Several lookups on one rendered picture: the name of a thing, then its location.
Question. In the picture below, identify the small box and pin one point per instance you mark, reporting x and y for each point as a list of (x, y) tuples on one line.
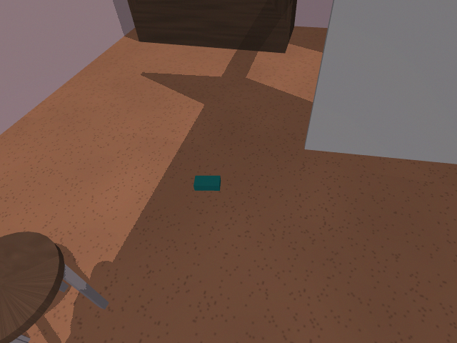
[(207, 183)]

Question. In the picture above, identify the stool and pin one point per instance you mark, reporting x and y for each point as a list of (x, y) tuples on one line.
[(31, 272)]

